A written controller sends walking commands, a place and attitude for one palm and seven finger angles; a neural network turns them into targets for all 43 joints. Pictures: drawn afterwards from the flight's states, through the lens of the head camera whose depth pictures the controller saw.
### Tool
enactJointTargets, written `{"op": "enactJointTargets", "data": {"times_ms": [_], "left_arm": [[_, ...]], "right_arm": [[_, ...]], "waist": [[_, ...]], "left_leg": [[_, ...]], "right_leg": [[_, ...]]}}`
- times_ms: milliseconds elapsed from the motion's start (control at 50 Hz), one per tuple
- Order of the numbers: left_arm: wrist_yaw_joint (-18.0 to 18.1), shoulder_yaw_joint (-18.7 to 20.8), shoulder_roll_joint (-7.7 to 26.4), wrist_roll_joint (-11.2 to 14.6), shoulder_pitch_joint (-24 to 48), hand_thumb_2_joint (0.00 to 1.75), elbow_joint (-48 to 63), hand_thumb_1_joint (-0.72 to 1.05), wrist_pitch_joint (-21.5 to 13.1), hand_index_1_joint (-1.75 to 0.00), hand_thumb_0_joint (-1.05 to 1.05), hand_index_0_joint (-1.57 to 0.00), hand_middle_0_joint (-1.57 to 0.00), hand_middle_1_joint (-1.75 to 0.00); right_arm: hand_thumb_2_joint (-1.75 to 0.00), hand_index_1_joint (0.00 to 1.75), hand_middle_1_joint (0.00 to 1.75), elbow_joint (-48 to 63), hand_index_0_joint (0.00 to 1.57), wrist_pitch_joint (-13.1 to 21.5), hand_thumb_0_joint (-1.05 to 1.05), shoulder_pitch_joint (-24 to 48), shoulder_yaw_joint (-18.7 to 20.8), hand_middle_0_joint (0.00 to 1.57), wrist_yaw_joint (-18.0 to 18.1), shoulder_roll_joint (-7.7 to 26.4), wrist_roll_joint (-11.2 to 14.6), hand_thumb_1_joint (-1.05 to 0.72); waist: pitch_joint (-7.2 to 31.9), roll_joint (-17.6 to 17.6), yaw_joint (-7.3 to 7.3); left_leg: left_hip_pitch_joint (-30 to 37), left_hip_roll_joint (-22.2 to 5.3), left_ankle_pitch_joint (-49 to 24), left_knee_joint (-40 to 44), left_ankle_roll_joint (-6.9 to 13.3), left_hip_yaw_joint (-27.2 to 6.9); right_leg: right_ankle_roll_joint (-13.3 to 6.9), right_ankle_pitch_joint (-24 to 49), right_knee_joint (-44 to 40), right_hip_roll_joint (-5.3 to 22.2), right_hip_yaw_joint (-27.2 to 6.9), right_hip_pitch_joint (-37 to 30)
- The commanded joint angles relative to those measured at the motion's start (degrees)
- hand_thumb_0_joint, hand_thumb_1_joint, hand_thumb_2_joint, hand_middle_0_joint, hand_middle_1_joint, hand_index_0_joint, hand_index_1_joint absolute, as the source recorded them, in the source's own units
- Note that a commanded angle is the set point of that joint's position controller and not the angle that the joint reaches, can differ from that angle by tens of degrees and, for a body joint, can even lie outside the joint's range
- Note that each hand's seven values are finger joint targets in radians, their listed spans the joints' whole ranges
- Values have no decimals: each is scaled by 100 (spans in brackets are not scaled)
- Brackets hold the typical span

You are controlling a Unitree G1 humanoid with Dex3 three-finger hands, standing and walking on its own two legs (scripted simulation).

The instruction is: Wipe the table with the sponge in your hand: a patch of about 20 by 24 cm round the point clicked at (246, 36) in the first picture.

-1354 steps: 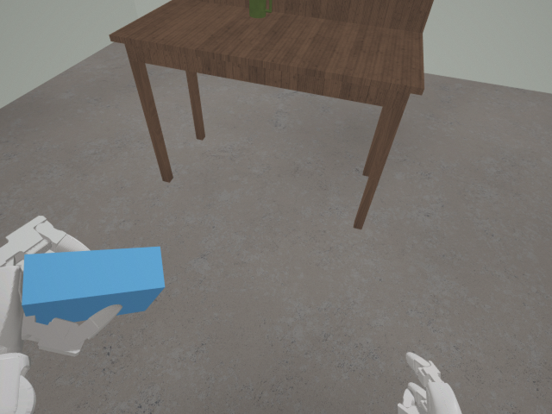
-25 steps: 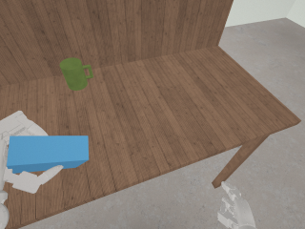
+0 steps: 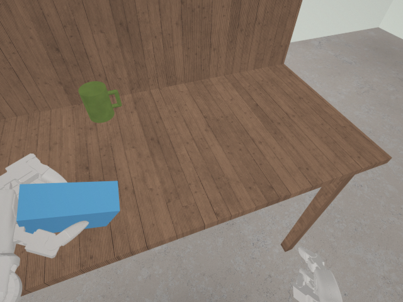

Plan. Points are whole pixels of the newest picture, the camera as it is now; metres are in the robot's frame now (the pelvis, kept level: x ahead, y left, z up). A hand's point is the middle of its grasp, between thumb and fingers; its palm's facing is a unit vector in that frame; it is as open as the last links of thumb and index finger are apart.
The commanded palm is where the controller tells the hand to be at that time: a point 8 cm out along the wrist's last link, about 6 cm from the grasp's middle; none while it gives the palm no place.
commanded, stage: come to a stop and stand still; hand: left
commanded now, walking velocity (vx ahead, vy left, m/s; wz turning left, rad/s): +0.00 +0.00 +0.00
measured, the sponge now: (84, 207) +0.23 +0.21 +0.13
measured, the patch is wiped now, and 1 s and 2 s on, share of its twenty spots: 0.00 0.00 0.00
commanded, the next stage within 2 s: look again from close up in 0.04 s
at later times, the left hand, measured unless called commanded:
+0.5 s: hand (41, 208) +0.22 +0.26 +0.15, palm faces +0.34 -0.86 -0.38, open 9.2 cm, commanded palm +0.16 +0.29 +0.17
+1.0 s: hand (60, 207) +0.22 +0.23 +0.15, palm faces +0.30 -0.86 -0.42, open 9.2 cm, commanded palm +0.16 +0.27 +0.17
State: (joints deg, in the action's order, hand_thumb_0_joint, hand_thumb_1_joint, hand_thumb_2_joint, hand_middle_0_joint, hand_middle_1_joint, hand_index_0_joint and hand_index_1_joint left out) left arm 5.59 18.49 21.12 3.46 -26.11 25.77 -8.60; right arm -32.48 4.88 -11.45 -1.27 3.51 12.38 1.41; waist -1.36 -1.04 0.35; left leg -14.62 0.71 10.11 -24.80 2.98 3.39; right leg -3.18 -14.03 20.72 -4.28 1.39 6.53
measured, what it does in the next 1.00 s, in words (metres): stands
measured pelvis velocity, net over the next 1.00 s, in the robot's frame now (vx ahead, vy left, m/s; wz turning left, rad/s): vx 0.00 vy -0.01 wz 0.00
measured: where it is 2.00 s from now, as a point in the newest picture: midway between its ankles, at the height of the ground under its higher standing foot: outside the picture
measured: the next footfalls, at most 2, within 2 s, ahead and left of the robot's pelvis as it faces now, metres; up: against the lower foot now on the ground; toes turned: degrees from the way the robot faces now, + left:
none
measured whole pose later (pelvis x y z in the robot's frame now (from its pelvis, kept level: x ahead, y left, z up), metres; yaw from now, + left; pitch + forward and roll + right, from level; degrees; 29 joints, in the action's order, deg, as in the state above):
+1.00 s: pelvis +0.00 -0.01 +0.00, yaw +0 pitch +0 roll -1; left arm 4.6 19.5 23.2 4.4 -27.4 28.3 -7.4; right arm -31.5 4.3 -11.8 -1.8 2.5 10.1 1.1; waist -2.2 0.2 0.0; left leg -14.6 0.0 8.9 -23.2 1.8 3.1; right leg -4.1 -13.2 19.7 -5.0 1.5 6.8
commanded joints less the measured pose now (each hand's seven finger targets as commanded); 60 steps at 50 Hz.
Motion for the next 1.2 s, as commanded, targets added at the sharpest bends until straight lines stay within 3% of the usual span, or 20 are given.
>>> {"op": "enactJointTargets", "data": {"times_ms": [0,20,100,120,200,300,320,400,420,480,660,800,820,900,920,940,1020,1100,1120,1180], "left_arm": [[162,757,1044,44,416,130,1292,10,-360,-160,0,-120,-120,-160],[138,619,899,51,414,130,1214,10,-386,-160,0,-120,-120,-160],[177,768,1100,16,485,130,1399,10,-370,-160,0,-120,-120,-160],[156,644,958,40,462,130,1336,10,-399,-160,0,-120,-120,-160],[187,787,1112,14,478,130,1445,10,-382,-160,0,-120,-120,-160],[184,799,1105,12,374,130,1385,10,-362,-160,0,-120,-120,-160],[155,644,913,34,336,130,1278,10,-383,-160,0,-120,-120,-160],[171,704,1018,13,432,130,1311,10,-338,-160,0,-120,-120,-160],[144,543,850,18,461,130,1263,10,-366,-160,0,-120,-120,-160],[167,660,1017,-1,544,130,1411,10,-356,-160,0,-120,-120,-160],[127,630,982,18,622,130,1436,10,-353,-160,0,-120,-120,-160],[107,753,1106,30,412,130,1642,10,-296,-160,0,-120,-120,-160],[81,609,938,63,372,130,1631,10,-299,-160,0,-120,-120,-160],[76,921,1214,120,131,130,1523,10,-239,-160,0,-120,-120,-160],[50,758,1005,147,166,130,1485,10,-249,-160,0,-120,-120,-160],[51,871,1130,167,202,130,1466,10,-231,-160,0,-120,-120,-160],[31,753,989,202,290,130,1297,10,-201,-160,0,-120,-120,-160],[52,738,1042,206,605,130,1364,10,-147,-160,0,-120,-120,-160],[56,601,913,201,667,130,1341,10,-174,-160,0,-120,-120,-160],[81,720,1037,210,787,130,1446,10,-139,-160,0,-120,-120,-160]], "right_arm": [[-90,30,30,939,20,323,0,659,253,20,30,646,44,-90],[-90,30,30,925,20,303,0,620,221,20,26,659,-7,-90],[-90,30,30,927,20,349,0,642,256,20,42,643,35,-90],[-90,30,30,923,20,332,0,598,224,20,37,659,-12,-90],[-90,30,30,915,20,380,0,632,251,20,41,634,31,-90],[-90,30,30,909,20,379,0,595,250,20,45,622,27,-90],[-90,30,30,901,20,350,0,547,215,20,39,640,-18,-90],[-90,30,30,911,20,357,0,586,239,20,41,617,29,-90],[-90,30,30,902,20,340,0,547,213,20,30,644,-19,-90],[-90,30,30,950,20,360,0,536,253,20,52,623,-6,-90],[-90,30,30,920,20,354,0,488,232,20,51,580,-91,-90],[-90,30,30,972,20,353,0,488,282,20,-40,558,-41,-90],[-90,30,30,978,20,320,0,472,248,20,-58,582,-75,-90],[-90,30,30,1014,20,275,0,499,298,20,-63,564,10,-90],[-90,30,30,1013,20,230,0,501,268,20,-67,582,-22,-90],[-90,30,30,1047,20,226,0,465,343,20,-52,592,7,-90],[-90,30,30,991,20,134,0,526,292,20,-46,589,13,-90],[-90,30,30,999,20,102,0,556,354,20,-46,578,73,-90],[-90,30,30,968,20,77,0,540,316,20,-56,587,32,-90],[-90,30,30,996,20,72,0,484,399,20,-67,591,62,-90]], "waist": [[720,-153,35],[703,-109,40],[741,-182,40],[740,-120,43],[760,-267,41],[808,-203,37],[795,-178,37],[710,-295,21],[654,-226,21],[736,-274,30],[680,-603,31],[999,-632,21],[957,-624,11],[995,-421,10],[939,-376,-5],[922,-376,-21],[740,-206,-50],[649,-91,-89],[618,-26,-76],[629,194,-70]], "left_leg": [[864,-611,-654,247,-39,-909],[801,-617,-517,286,-7,-930],[889,-639,-463,332,-32,-955],[842,-648,-378,351,1,-958],[925,-663,-495,381,-41,-981],[946,-687,-595,380,-41,-962],[887,-695,-518,407,-14,-960],[892,-710,-489,451,-65,-981],[827,-733,-317,518,-47,-1013],[845,-768,-451,558,-71,-1043],[1058,-1179,-7,1268,-400,-1374],[1543,-1163,-1209,791,-457,-1097],[1456,-1167,-1134,789,-416,-1108],[1296,-1132,-1221,508,-334,-1015],[1150,-1101,-895,452,-243,-957],[1023,-1075,-812,392,-217,-991],[756,-950,-55,152,-69,-841],[652,-785,141,-291,-61,-696],[586,-741,241,-476,-27,-621],[523,-562,258,-1023,-60,-434]], "right_leg": [[119,1099,-348,902,-798,492],[130,994,-380,856,-739,499],[98,921,-338,879,-793,504],[119,863,-357,841,-723,498],[91,929,-292,867,-755,482],[99,1050,-300,860,-744,427],[115,999,-313,819,-671,423],[96,950,-331,848,-726,474],[104,816,-326,785,-628,500],[92,921,-295,813,-668,369],[149,229,45,478,-315,576],[112,302,-178,469,-132,630],[117,305,-157,433,-95,631],[103,589,-355,531,-168,476],[98,622,-396,534,-202,487],[67,728,-381,608,-317,418],[45,744,-445,683,-569,658],[27,838,-455,864,-949,837],[35,803,-499,885,-957,908],[38,1067,-543,1095,-1304,935]]}}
